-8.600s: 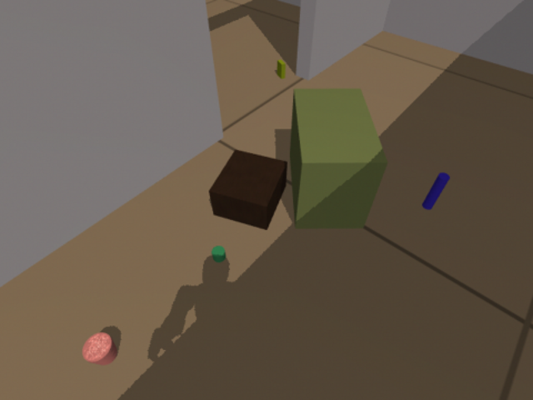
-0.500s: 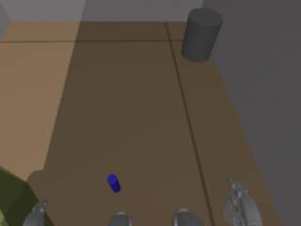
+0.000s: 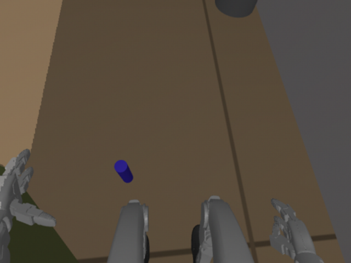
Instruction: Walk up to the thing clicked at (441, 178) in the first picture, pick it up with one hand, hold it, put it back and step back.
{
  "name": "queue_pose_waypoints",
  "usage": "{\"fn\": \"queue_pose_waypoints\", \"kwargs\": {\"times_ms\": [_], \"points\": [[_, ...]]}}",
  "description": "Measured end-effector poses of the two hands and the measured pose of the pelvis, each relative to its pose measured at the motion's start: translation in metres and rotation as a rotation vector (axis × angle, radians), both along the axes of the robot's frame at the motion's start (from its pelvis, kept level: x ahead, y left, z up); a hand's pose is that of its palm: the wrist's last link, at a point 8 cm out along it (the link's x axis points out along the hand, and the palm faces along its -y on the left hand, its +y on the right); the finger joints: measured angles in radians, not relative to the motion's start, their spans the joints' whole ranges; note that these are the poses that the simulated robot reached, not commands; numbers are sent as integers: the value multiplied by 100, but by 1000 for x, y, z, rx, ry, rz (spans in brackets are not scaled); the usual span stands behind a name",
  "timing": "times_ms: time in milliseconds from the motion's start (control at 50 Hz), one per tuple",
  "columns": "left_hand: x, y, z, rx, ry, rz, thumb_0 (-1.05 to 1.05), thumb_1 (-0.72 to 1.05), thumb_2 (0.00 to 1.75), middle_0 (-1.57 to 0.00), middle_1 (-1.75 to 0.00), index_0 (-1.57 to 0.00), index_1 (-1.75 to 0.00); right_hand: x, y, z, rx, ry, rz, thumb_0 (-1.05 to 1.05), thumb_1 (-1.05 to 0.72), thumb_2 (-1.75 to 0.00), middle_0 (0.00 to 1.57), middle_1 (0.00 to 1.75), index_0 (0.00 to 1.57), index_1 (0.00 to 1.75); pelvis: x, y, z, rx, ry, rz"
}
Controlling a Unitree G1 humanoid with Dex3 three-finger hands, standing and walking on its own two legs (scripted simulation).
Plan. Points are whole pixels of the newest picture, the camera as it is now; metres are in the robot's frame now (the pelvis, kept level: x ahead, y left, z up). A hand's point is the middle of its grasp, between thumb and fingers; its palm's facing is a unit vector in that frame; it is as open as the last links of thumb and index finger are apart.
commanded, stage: go down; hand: left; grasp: from the side
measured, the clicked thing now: (124, 172) +0.41 +0.19 -0.47
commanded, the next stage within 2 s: approach in 1.52 s
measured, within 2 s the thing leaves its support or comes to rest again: neither
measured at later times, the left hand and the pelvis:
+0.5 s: hand (38, 175) +0.33 +0.35 -0.13, palm faces +0.07 -0.99 -0.14, open 17.4 cm; pelvis -0.03 +0.00 -0.09, yaw -1 degrees
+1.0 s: hand (39, 169) +0.35 +0.37 -0.16, palm faces +0.06 -0.99 -0.11, open 17.5 cm; pelvis -0.04 +0.00 -0.15, yaw -2 degrees
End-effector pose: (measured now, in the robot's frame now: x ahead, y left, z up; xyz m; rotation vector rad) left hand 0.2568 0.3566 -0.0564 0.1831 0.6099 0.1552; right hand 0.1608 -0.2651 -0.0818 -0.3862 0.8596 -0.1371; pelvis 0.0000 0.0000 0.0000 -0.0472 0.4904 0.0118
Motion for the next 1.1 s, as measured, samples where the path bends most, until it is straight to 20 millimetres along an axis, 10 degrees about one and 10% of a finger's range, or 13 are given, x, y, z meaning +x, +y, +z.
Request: {"fn": "queue_pose_waypoints", "kwargs": {"times_ms": [420,1100], "points": [[43,38,-54,-48,-211,-50,-1,-53,4,-7,-8,-7,-7,-41,-8,-93,-30,150,36,1,-89,-89,20,30,21,30,-25,-3,-80,-19,89,-8],[73,62,-99,-84,-368,-94,-1,-54,4,-5,-4,-5,-4,-72,-14,-170,-75,210,75,0,-91,-90,20,30,21,30,-45,0,-162,-41,74,-15]]}}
